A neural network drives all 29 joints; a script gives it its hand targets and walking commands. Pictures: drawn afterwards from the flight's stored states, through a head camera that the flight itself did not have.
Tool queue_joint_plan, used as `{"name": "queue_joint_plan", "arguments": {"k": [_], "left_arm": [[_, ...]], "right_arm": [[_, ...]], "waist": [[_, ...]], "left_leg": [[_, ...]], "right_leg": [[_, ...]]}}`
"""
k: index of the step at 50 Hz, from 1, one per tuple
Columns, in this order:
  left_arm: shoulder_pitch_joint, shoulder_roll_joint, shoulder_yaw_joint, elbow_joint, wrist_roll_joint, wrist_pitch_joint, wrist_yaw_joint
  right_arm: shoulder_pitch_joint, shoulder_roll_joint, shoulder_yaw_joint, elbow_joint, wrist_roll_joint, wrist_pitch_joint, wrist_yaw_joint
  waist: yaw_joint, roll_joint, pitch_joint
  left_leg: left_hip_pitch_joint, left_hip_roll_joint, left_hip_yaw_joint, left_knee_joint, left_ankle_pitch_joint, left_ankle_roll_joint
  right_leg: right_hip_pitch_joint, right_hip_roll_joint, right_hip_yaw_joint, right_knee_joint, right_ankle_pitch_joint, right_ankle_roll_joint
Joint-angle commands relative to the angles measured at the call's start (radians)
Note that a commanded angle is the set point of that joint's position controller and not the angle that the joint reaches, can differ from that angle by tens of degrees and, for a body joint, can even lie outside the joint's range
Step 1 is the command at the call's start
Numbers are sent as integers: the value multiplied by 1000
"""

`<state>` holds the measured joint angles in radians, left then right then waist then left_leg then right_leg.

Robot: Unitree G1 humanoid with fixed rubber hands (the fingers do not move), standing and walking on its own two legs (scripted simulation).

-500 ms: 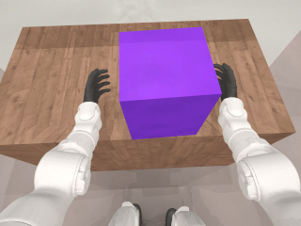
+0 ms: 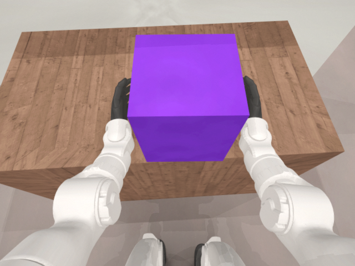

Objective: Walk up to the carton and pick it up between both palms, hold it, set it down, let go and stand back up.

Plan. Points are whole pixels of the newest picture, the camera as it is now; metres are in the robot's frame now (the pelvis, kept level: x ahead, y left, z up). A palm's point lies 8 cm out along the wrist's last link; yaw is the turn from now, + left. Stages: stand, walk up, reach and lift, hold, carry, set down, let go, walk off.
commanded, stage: reach and lift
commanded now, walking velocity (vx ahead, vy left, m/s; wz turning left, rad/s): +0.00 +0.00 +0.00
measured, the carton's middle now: (185, 106) +0.47 +0.00 +0.00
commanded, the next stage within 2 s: none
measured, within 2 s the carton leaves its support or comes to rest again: neither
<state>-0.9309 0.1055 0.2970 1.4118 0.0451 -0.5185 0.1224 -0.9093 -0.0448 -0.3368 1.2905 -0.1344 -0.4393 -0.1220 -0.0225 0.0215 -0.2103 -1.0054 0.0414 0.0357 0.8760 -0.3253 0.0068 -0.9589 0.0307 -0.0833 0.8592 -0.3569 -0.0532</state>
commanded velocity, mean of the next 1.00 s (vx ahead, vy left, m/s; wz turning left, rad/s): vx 0.00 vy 0.00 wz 0.00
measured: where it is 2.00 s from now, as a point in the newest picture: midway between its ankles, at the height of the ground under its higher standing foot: outside the picture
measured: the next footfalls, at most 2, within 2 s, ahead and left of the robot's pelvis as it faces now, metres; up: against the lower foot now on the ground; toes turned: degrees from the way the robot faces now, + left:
none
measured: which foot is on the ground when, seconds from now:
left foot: down 0.00-1.00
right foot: down 0.00-1.00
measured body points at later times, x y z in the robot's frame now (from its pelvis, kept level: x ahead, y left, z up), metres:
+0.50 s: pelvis +0.02 +0.01 +0.02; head +0.13 +0.01 +0.45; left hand +0.44 +0.16 +0.01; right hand +0.44 -0.14 +0.02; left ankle +0.03 +0.11 -0.68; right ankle +0.01 -0.09 -0.68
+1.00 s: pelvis +0.02 +0.01 +0.02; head +0.13 +0.01 +0.45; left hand +0.44 +0.16 +0.01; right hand +0.44 -0.14 +0.02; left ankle +0.03 +0.11 -0.68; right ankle +0.01 -0.09 -0.68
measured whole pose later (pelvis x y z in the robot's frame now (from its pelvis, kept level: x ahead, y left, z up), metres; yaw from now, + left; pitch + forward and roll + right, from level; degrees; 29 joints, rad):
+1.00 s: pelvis +0.02 +0.01 +0.02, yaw -1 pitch +24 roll -2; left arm -0.83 0.06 0.36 1.45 0.12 -0.63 0.14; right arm -0.82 -0.02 -0.51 1.34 -0.31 -0.56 -0.09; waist -0.01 0.03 -0.20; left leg -0.89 0.04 0.05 0.77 -0.31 0.02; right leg -0.83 0.03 -0.07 0.73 -0.32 -0.04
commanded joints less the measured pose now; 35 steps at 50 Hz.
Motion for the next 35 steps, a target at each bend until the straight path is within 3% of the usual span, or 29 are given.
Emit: {"name": "queue_joint_plan", "arguments": {"k": [1,10,18,35], "left_arm": [[-503,-529,-167,-6,182,-68,-183],[-463,-499,-120,9,205,-106,-161],[-422,-525,-122,-9,226,-115,-143],[-389,-557,-130,-9,241,-110,-129]], "right_arm": [[-453,655,182,-21,-223,-54,165],[-379,635,96,54,-326,-94,174],[-345,640,98,69,-328,-111,178],[-330,641,96,98,-329,-122,182]], "waist": [[31,18,-673],[21,-13,-585],[28,17,-595],[30,17,-572]], "left_leg": [[399,-52,25,-81,330,-29],[438,-36,31,-132,349,-34],[494,-28,24,-131,435,-49],[499,-24,18,-151,410,-44]], "right_leg": [[538,-27,62,-94,556,69],[521,-24,40,-149,501,62],[512,-19,26,-161,567,58],[482,-11,23,-186,515,47]]}}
